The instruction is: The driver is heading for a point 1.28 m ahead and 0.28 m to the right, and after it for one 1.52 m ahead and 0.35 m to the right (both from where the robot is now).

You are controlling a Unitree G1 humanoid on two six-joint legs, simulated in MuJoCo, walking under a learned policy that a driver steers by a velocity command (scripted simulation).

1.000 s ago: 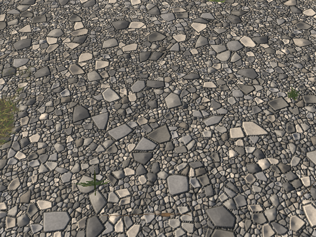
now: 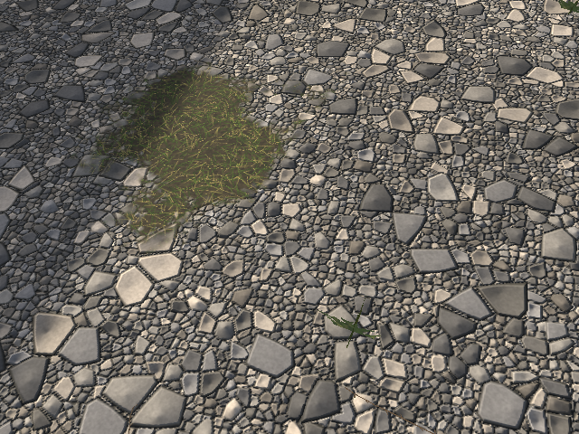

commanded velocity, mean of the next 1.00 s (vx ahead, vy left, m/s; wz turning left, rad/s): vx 0.43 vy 0.00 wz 0.04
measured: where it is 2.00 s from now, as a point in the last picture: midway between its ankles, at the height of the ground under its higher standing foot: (342, 240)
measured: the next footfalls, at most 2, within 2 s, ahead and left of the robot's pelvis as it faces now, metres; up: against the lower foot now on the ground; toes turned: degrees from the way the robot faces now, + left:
left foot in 0.20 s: +0.08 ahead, +0.14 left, +0.00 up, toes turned -1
right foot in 0.64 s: +0.43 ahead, -0.10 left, +0.00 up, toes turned -2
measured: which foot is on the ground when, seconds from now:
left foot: up 0.00-0.18, down 0.20-0.66, up 0.68-1.00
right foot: down 0.00-0.20, up 0.22-0.62, down 0.64-1.00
